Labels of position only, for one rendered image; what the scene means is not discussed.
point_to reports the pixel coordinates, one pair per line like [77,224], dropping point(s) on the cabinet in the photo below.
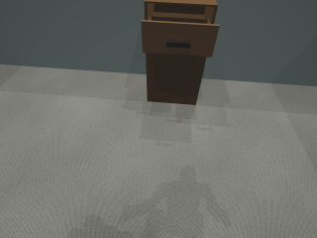
[175,78]

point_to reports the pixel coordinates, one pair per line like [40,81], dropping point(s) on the handle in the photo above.
[178,44]

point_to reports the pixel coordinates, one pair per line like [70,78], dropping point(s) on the drawer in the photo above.
[201,34]

